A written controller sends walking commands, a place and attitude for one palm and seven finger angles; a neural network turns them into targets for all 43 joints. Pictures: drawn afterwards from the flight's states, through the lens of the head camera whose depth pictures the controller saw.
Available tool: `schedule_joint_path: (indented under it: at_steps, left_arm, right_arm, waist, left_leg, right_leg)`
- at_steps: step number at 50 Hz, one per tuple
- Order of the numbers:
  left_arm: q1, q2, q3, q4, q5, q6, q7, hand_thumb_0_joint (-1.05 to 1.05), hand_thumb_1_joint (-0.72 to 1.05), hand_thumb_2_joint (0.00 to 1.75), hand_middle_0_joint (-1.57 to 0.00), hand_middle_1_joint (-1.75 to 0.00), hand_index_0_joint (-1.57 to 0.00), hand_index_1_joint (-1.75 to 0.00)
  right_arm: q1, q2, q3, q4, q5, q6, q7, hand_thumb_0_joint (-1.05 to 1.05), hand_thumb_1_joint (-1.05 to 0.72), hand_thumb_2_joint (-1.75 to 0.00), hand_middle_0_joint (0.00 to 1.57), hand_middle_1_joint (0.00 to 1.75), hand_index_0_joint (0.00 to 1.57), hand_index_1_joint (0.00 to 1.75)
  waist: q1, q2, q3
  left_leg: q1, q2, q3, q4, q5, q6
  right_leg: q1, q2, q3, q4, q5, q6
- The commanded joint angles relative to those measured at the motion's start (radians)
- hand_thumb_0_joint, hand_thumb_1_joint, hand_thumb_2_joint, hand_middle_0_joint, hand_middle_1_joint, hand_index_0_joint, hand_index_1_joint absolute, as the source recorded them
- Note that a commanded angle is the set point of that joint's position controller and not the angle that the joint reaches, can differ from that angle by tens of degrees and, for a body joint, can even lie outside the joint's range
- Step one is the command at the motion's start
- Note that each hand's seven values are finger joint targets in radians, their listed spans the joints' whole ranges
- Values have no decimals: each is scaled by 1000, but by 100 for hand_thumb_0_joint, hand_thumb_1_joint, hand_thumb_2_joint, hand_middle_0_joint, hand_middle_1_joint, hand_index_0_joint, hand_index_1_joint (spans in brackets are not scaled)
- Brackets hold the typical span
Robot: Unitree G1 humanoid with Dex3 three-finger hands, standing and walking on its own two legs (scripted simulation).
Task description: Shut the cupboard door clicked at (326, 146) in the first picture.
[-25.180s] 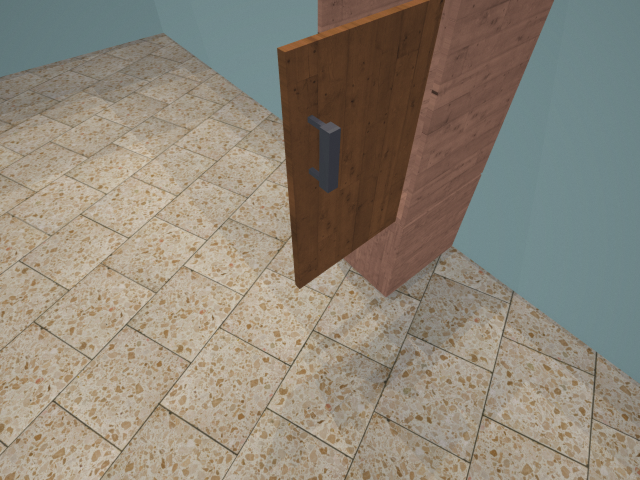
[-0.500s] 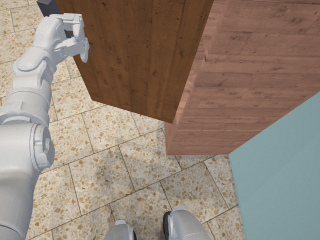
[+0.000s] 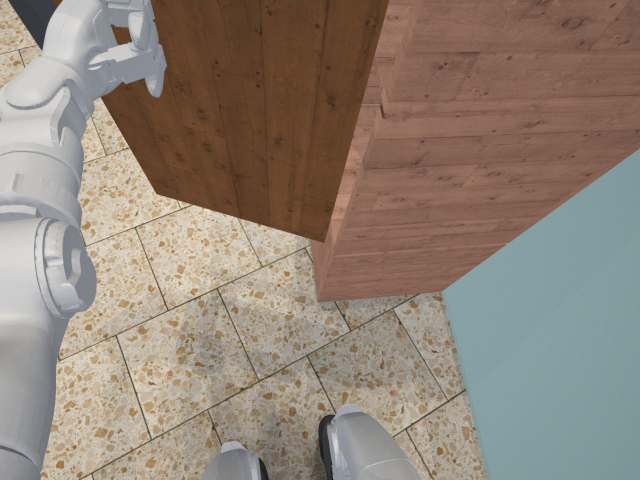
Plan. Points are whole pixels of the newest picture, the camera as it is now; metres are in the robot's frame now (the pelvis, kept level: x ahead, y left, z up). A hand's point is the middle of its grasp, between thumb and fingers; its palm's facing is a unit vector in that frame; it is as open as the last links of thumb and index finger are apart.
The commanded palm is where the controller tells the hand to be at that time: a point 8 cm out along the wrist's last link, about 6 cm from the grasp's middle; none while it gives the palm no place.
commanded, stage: push the door shut along its arc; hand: left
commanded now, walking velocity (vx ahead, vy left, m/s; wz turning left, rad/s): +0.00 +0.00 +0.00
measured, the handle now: (67, 28) +0.62 +0.18 +0.12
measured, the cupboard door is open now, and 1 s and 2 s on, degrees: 68 57 57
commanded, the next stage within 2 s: pull the fist back off the door in 0.26 s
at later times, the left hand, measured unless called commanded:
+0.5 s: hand (176, 36) +0.59 +0.06 +0.13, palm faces -0.08 -0.99 +0.08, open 3.0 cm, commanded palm +0.59 +0.08 +0.12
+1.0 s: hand (191, 71) +0.55 +0.05 +0.12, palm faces -0.04 -1.00 -0.03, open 3.1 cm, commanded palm +0.51 +0.10 +0.12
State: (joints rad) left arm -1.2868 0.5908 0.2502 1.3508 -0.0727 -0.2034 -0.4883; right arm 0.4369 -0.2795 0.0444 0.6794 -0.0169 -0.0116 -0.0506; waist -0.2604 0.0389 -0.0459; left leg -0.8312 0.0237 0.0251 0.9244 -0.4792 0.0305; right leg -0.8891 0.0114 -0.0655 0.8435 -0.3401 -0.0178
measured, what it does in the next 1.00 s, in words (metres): stands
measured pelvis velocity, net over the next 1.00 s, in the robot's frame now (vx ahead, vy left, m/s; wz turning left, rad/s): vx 0.00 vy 0.00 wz -0.01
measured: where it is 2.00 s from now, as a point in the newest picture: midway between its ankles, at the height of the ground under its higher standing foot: outside the picture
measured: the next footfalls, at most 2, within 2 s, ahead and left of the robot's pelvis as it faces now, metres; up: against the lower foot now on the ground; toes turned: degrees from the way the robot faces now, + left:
none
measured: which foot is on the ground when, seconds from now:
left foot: down 0.00-1.00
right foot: down 0.00-1.00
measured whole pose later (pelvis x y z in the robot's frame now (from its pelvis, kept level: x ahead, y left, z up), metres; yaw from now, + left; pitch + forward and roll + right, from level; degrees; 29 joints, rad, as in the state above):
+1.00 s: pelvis +0.00 +0.00 +0.01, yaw +0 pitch +21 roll -1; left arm -1.12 0.33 0.30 1.25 0.00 -0.34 0.03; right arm 0.55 -0.28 0.00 0.66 -0.06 0.01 0.07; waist -0.23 0.06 -0.08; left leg -0.76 0.02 0.04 0.84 -0.44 0.02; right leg -0.83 0.02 -0.05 0.77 -0.31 -0.02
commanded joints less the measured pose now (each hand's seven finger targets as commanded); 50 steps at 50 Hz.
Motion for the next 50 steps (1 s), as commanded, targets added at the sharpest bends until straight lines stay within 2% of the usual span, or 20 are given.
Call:
schedule_joint_path:
  at_steps: [1,5,8,12,15,18,19,20,21,23,25,27,29,33,36,37,39,41,45,50]
  left_arm:
    - [-651,105,-16,-218,-37,-49,4,0,90,90,-130,-150,-130,-150]
    - [-683,62,-52,-187,-36,-42,-2,0,90,90,-130,-150,-130,-150]
    - [-734,20,-84,-205,-39,-48,0,0,90,90,-130,-150,-130,-150]
    - [-764,25,-87,-189,-37,-44,2,0,90,90,-130,-150,-130,-150]
    - [-779,-37,-125,-182,-35,-35,5,0,90,90,-130,-150,-130,-150]
    - [-787,-36,-125,-161,-35,-30,7,0,90,90,-130,-150,-130,-150]
    - [-833,40,114,-161,-97,-2,226,0,90,90,-130,-150,-130,-150]
    - [-789,-4,79,-129,-61,16,342,0,90,90,-130,-150,-130,-150]
    - [-804,-7,105,-153,-41,0,439,0,90,90,-130,-150,-130,-150]
    - [-814,-42,100,-180,56,-54,607,0,90,90,-130,-150,-130,-150]
    - [-829,-38,50,-175,173,-113,676,0,90,90,-130,-150,-130,-150]
    - [-820,4,32,-154,225,-137,658,0,90,90,-130,-150,-130,-150]
    - [-789,48,36,-144,224,-128,609,0,90,90,-130,-150,-130,-150]
    - [-667,82,89,-102,153,-79,535,0,90,90,-130,-150,-130,-150]
    - [-606,56,99,-174,107,-97,516,0,90,90,-130,-150,-130,-150]
    - [-560,69,127,-191,95,-112,514,0,90,90,-130,-150,-130,-150]
    - [-528,53,120,-231,85,-145,514,0,90,90,-130,-150,-130,-150]
    - [-465,17,101,-272,82,-179,518,0,90,90,-130,-150,-130,-150]
    - [-350,-57,72,-306,69,-197,520,0,90,90,-130,-150,-130,-150]
    - [-307,-146,16,-373,47,-216,528,0,90,90,-130,-150,-130,-150]
  right_arm:
    - [225,-204,-76,6,-2,-13,-24,0,-90,-90,20,30,20,30]
    - [213,-207,-78,27,-7,-20,-17,0,-90,-90,20,30,20,30]
    - [206,-208,-78,44,-9,-27,-16,0,-90,-90,20,30,20,30]
    - [204,-214,-74,56,-8,-37,-18,0,-90,-90,20,30,20,30]
    - [193,-211,-76,65,-8,-45,-16,0,-90,-90,20,30,20,30]
    - [194,-214,-72,72,-5,-52,-20,0,-90,-90,20,30,20,30]
    - [257,-178,-53,26,-25,-66,-6,0,-90,-90,20,30,20,30]
    - [268,-176,-47,19,-31,-69,17,0,-90,-90,20,30,20,30]
    - [293,-175,-53,13,-48,-72,32,0,-90,-90,20,30,20,30]
    - [313,-170,-63,6,-86,-69,78,0,-90,-90,20,30,20,30]
    - [335,-172,-72,10,-106,-54,118,0,-90,-90,20,30,20,30]
    - [348,-183,-78,3,-102,-37,133,0,-90,-90,20,30,20,30]
    - [347,-186,-76,-15,-87,-20,133,0,-90,-90,20,30,20,30]
    - [343,-185,-69,-43,-60,-1,114,0,-90,-90,20,30,20,30]
    - [345,-176,-71,-56,-55,0,106,0,-90,-90,20,30,20,30]
    - [338,-177,-74,-57,-53,-2,106,0,-90,-90,20,30,20,30]
    - [333,-171,-79,-56,-52,-3,107,0,-90,-90,20,30,20,30]
    - [332,-166,-88,-56,-48,-3,109,0,-90,-90,20,30,20,30]
    - [313,-163,-105,-53,-43,10,115,0,-90,-90,20,30,20,30]
    - [267,-154,-115,-56,-32,21,109,0,-90,-90,20,30,20,30]
  waist:
    - [-94,143,-535]
    - [-112,141,-535]
    - [-119,186,-560]
    - [-131,180,-551]
    - [-143,191,-540]
    - [-153,173,-535]
    - [-123,235,-533]
    - [-126,213,-525]
    - [-144,144,-536]
    - [-141,170,-573]
    - [-146,189,-603]
    - [-144,178,-638]
    - [-122,182,-668]
    - [-85,105,-636]
    - [-64,86,-630]
    - [-43,66,-629]
    - [-35,39,-592]
    - [-14,68,-602]
    - [16,53,-567]
    - [22,41,-515]
  left_leg:
    - [376,-22,-74,-36,520,8]
    - [374,-20,-79,-11,490,9]
    - [426,-15,-97,1,521,6]
    - [405,-17,-97,17,490,10]
    - [403,-18,-95,24,463,12]
    - [387,-18,-97,28,440,16]
    - [250,3,-129,17,396,-5]
    - [217,5,-135,3,359,-10]
    - [218,7,-158,-4,366,-8]
    - [221,3,-153,24,408,-11]
    - [246,-1,-154,42,444,-16]
    - [250,-10,-143,36,458,-13]
    - [230,-20,-122,14,427,-8]
    - [154,-29,-89,-42,344,4]
    - [170,-28,-78,-82,342,5]
    - [165,-28,-67,-87,341,5]
    - [150,-30,-55,-106,324,6]
    - [214,-30,-52,-119,372,2]
    - [269,-31,-39,-140,426,-5]
    - [332,-29,-36,-160,444,-10]
  right_leg:
    - [176,41,14,-48,381,-19]
    - [126,42,14,-46,341,-17]
    - [64,46,-1,-25,321,-22]
    - [34,47,-6,-14,289,-22]
    - [-5,48,-13,-9,263,-21]
    - [-23,50,-19,-2,242,-21]
    - [11,31,14,-26,223,-14]
    - [20,30,15,-19,198,-7]
    - [38,28,6,-16,202,3]
    - [6,18,13,-2,221,11]
    - [-12,15,11,16,228,9]
    - [38,15,19,13,261,5]
    - [123,14,30,-2,287,0]
    - [271,18,45,-54,300,2]
    - [339,20,48,-81,328,3]
    - [357,21,51,-88,333,4]
    - [388,22,55,-102,334,6]
    - [398,24,48,-104,374,1]
    - [409,26,40,-117,415,-1]
    - [394,24,32,-129,418,0]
